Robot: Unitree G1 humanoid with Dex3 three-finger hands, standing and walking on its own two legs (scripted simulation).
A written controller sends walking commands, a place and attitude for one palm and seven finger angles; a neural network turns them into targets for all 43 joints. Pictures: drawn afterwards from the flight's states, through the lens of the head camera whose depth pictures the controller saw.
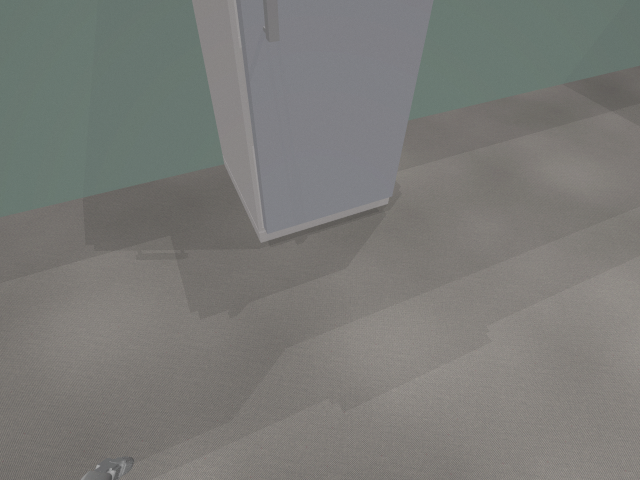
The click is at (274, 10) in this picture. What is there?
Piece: fridge door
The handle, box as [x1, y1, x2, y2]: [263, 0, 279, 41]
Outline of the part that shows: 263,0 265,25 263,26 263,30 266,33 266,38 269,41 279,40 277,1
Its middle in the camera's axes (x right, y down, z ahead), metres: -0.13 -0.65 +0.87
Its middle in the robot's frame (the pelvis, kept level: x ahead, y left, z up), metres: +1.11 +0.19 +0.28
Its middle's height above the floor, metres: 1.05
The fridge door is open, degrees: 0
